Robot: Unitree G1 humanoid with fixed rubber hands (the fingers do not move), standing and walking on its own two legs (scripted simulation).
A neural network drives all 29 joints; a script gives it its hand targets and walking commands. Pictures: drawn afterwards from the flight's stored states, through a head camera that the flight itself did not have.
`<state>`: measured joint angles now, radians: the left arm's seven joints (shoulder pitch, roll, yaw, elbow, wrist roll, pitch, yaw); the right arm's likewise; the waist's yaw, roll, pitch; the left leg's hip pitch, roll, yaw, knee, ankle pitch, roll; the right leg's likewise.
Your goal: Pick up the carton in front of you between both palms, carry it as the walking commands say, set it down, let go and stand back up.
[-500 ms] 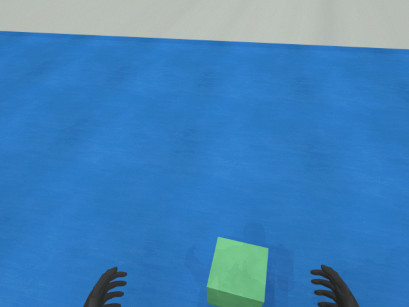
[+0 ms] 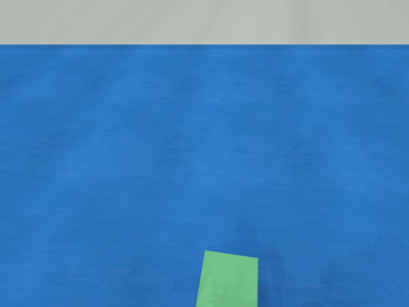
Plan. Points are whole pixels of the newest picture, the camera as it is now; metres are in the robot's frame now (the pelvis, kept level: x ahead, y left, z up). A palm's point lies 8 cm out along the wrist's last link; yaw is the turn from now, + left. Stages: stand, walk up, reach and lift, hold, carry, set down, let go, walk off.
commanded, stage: stand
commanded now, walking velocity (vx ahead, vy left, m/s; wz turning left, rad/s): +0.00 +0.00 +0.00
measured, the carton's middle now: (227, 290) +0.34 -0.05 -0.63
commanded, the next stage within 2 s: none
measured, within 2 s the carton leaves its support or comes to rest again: neither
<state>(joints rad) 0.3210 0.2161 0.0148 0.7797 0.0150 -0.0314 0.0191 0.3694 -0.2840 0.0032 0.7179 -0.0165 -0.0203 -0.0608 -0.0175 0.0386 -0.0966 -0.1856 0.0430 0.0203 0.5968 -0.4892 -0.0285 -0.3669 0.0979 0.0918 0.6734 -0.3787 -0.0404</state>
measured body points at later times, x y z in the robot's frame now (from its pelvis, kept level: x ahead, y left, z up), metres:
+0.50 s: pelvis -0.01 +0.00 +0.00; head -0.01 -0.01 +0.45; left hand +0.03 +0.25 -0.13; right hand -0.03 -0.26 -0.15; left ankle -0.11 +0.13 -0.72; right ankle -0.02 -0.10 -0.72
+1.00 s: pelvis -0.03 +0.02 +0.01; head -0.03 +0.00 +0.46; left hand -0.04 +0.24 -0.14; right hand -0.10 -0.21 -0.15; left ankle -0.11 +0.13 -0.72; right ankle -0.02 -0.10 -0.72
